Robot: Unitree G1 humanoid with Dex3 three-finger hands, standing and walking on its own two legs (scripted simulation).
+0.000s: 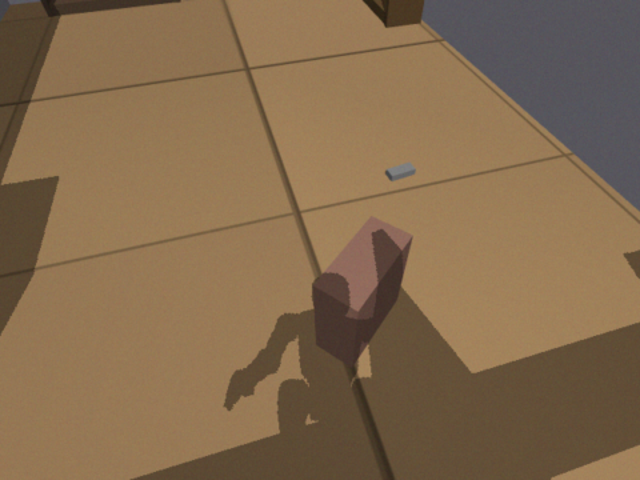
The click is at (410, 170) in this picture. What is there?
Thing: flat box
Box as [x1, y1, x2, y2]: [386, 162, 415, 181]
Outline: 415,168 408,162 386,169 386,175 391,181 413,174
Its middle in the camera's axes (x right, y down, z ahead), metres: +0.38 -0.35 +1.90
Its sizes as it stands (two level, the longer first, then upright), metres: 0.130 0.057 0.033
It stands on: the floor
